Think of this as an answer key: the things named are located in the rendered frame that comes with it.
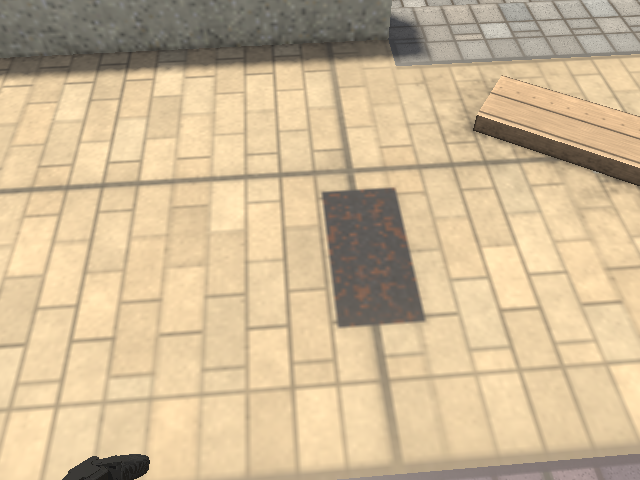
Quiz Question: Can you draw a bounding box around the left robot hand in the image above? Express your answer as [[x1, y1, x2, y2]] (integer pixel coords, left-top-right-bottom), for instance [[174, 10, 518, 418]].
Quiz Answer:
[[62, 454, 150, 480]]

